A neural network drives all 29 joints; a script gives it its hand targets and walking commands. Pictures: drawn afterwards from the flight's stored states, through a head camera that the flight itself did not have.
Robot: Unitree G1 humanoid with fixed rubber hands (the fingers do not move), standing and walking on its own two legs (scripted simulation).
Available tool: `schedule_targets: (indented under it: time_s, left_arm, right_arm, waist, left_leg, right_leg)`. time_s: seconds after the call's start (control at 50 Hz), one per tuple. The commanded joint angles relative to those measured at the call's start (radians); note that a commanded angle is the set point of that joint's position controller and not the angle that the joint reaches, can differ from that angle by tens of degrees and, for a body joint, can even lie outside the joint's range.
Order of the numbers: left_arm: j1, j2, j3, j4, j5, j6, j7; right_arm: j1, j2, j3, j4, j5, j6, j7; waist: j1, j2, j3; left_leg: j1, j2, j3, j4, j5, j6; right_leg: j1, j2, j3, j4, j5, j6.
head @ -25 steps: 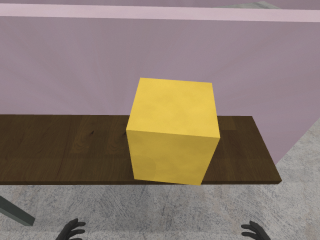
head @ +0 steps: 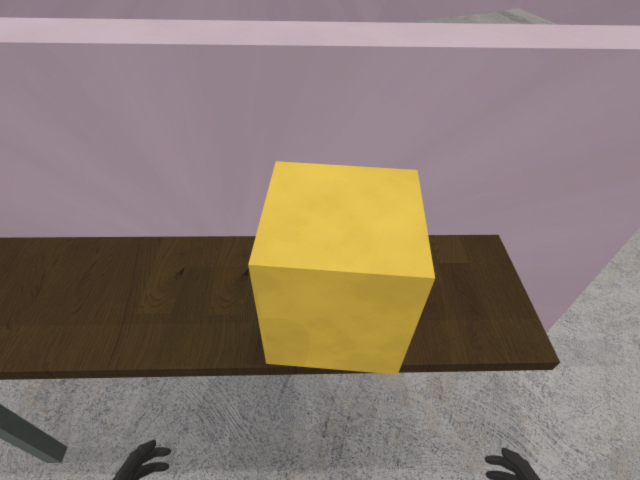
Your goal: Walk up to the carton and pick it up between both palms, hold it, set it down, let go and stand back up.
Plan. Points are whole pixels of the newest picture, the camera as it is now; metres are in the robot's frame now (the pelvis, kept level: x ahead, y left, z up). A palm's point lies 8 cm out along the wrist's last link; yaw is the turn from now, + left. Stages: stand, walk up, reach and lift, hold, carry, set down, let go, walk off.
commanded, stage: stand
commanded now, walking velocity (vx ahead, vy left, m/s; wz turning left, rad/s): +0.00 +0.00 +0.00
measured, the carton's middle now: (338, 271) +0.42 -0.02 +0.01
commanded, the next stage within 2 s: walk up in 0.26 s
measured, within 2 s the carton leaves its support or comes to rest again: neither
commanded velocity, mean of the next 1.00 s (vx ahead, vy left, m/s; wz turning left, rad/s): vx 0.00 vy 0.00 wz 0.00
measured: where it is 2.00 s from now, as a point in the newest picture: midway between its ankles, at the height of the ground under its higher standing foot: outside the picture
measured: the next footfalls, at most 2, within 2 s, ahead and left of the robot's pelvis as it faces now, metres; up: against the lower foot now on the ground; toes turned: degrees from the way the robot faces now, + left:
none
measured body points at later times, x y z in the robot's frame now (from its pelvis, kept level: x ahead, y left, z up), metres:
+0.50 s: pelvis +0.00 +0.00 +0.00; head +0.00 +0.00 +0.45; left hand +0.13 +0.25 -0.10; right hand +0.12 -0.26 -0.09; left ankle +0.01 +0.11 -0.73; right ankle +0.02 -0.13 -0.73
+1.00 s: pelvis -0.04 +0.00 +0.00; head -0.03 +0.00 +0.45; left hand +0.12 +0.25 -0.09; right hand +0.05 -0.29 -0.10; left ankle +0.01 +0.11 -0.73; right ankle +0.02 -0.13 -0.73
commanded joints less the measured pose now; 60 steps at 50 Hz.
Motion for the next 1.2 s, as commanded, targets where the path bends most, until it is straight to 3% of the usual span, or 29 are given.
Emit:
schedule_targets:
  time_s: [0.0,0.06,0.42,0.44,0.46,0.54,0.58,0.62,0.72,0.8,0.86,0.94,0.96,1.0,1.04,1.12,1.14,1.18]
  left_arm:
    - [-0.011,0.119,0.031,-0.079,-0.003,-0.02,0.004]
    - [-0.019,0.118,0.031,-0.073,-0.001,-0.023,0.006]
    - [-0.008,0.121,0.029,-0.057,-0.003,-0.024,0.006]
    - [-0.037,0.161,0.043,-0.068,-0.002,-0.016,0.006]
    - [-0.017,0.153,0.042,-0.067,0.001,-0.012,0.004]
    - [-0.007,0.138,0.043,-0.077,0.003,0.0,-0.001]
    - [-0.009,0.145,0.047,-0.082,0.001,0.003,-0.002]
    - [-0.024,0.167,0.044,-0.082,0.002,0.0,-0.001]
    - [-0.06,0.201,0.05,-0.086,-0.011,0.008,-0.004]
    - [-0.077,0.197,0.048,-0.091,-0.01,0.02,-0.006]
    - [-0.083,0.173,0.038,-0.089,-0.009,0.019,-0.012]
    - [-0.031,0.156,0.042,-0.078,0.005,0.016,-0.02]
    - [-0.015,0.151,0.043,-0.073,0.008,0.013,-0.022]
    - [0.001,0.148,0.046,-0.069,0.009,0.006,-0.021]
    - [-0.017,0.16,0.047,-0.072,0.01,0.0,-0.019]
    - [-0.034,0.18,0.054,-0.07,-0.003,0.004,-0.017]
    - [-0.04,0.185,0.054,-0.073,-0.004,0.005,-0.015]
    - [-0.019,0.178,0.054,-0.071,0.0,0.004,-0.014]
  right_arm:
    - [-0.007,-0.127,-0.036,-0.085,0.0,-0.022,-0.005]
    - [-0.021,-0.125,-0.032,-0.086,0.003,-0.027,-0.003]
    - [-0.013,-0.128,-0.025,-0.068,0.003,-0.024,-0.006]
    - [-0.04,-0.17,-0.041,-0.085,-0.001,-0.025,-0.012]
    - [-0.021,-0.182,-0.045,-0.081,-0.001,-0.025,-0.014]
    - [-0.044,-0.188,-0.049,-0.089,0.002,-0.011,-0.014]
    - [-0.056,-0.181,-0.046,-0.094,0.003,-0.001,-0.015]
    - [-0.033,-0.181,-0.041,-0.094,-0.002,-0.002,-0.012]
    - [-0.022,-0.144,-0.03,-0.096,0.0,0.001,-0.013]
    - [0.011,-0.157,-0.037,-0.09,-0.004,-0.009,-0.019]
    - [0.011,-0.182,-0.039,-0.09,-0.006,-0.023,-0.021]
    - [-0.016,-0.227,-0.051,-0.088,-0.007,-0.024,-0.018]
    - [-0.03,-0.228,-0.049,-0.09,-0.006,-0.025,-0.018]
    - [-0.042,-0.226,-0.047,-0.086,-0.008,-0.022,-0.017]
    - [-0.028,-0.212,-0.04,-0.089,-0.001,-0.017,-0.012]
    - [0.006,-0.198,-0.043,-0.084,-0.003,-0.005,-0.008]
    - [0.021,-0.195,-0.042,-0.086,-0.003,-0.006,-0.01]
    - [0.032,-0.202,-0.042,-0.082,-0.005,-0.012,-0.011]
  waist:
    - [-0.002,0.011,0.003]
    - [-0.002,0.002,-0.066]
    - [-0.003,0.002,-0.032]
    - [-0.002,-0.01,0.022]
    - [-0.001,0.007,-0.035]
    - [0.005,0.048,-0.075]
    - [0.007,0.043,-0.049]
    - [-0.007,0.013,-0.061]
    - [-0.009,-0.065,-0.045]
    - [-0.011,-0.105,0.016]
    - [-0.008,-0.065,0.013]
    - [0.017,0.073,-0.004]
    - [0.028,0.081,-0.01]
    - [0.034,0.085,0.0]
    - [0.02,0.061,0.0]
    - [-0.005,0.019,0.029]
    - [-0.009,-0.004,0.037]
    - [-0.007,0.003,0.037]
  left_leg:
    - [-0.023,0.088,-0.093,-0.133,0.05,0.022]
    - [0.01,0.092,-0.109,-0.134,0.09,0.029]
    - [0.004,0.09,-0.097,-0.139,0.055,0.027]
    - [-0.002,0.105,-0.104,-0.114,0.186,0.038]
    - [0.022,0.124,-0.111,-0.11,0.221,0.052]
    - [-0.017,0.154,-0.121,-0.129,0.15,0.083]
    - [-0.046,0.145,-0.105,-0.126,0.085,0.074]
    - [-0.01,0.123,-0.065,-0.076,0.108,0.054]
    - [0.065,0.041,-0.017,0.013,-0.012,0.014]
    - [0.044,0.045,-0.038,-0.018,-0.074,0.016]
    - [0.019,0.092,-0.076,-0.095,-0.074,0.028]
    - [-0.13,0.188,-0.166,-0.246,-0.266,0.076]
    - [-0.15,0.207,-0.178,-0.261,-0.275,0.085]
    - [-0.184,0.205,-0.146,-0.248,-0.248,0.082]
    - [-0.158,0.183,-0.119,-0.212,-0.209,0.069]
    - [-0.063,0.116,-0.064,-0.14,-0.26,0.041]
    - [-0.044,0.117,-0.074,-0.139,-0.251,0.042]
    - [-0.04,0.121,-0.073,-0.129,-0.236,0.046]
  right_leg:
    - [-0.019,-0.075,0.072,-0.101,0.098,-0.046]
    - [0.008,-0.07,0.07,-0.078,0.131,-0.043]
    - [-0.026,-0.072,0.088,-0.106,0.102,-0.045]
    - [-0.064,-0.061,0.085,-0.049,0.242,-0.051]
    - [-0.039,-0.059,0.076,-0.027,0.257,-0.051]
    - [0.001,-0.033,0.073,0.014,0.194,-0.046]
    - [-0.017,-0.036,0.092,-0.004,0.167,-0.05]
    - [-0.03,-0.065,0.122,-0.032,0.229,-0.067]
    - [-0.161,-0.118,0.215,-0.174,0.066,-0.113]
    - [-0.219,-0.103,0.219,-0.22,-0.129,-0.107]
    - [-0.195,-0.062,0.171,-0.159,-0.133,-0.079]
    - [-0.068,0.012,0.092,0.002,-0.094,-0.044]
    - [-0.031,0.02,0.075,0.021,-0.062,-0.038]
    - [0.003,0.016,0.066,0.023,-0.011,-0.039]
    - [-0.018,-0.01,0.108,-0.018,0.01,-0.046]
    - [-0.201,-0.039,0.206,-0.136,-0.23,-0.066]
    - [-0.226,-0.034,0.204,-0.139,-0.24,-0.062]
    - [-0.222,-0.029,0.206,-0.137,-0.201,-0.057]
